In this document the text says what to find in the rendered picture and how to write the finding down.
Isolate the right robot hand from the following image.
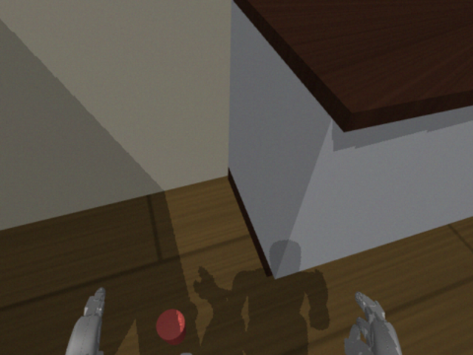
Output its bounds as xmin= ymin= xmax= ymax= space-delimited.
xmin=344 ymin=291 xmax=402 ymax=355

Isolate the left robot hand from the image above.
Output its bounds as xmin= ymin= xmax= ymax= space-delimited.
xmin=65 ymin=288 xmax=106 ymax=355

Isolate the cup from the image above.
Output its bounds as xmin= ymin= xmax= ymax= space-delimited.
xmin=156 ymin=309 xmax=186 ymax=345

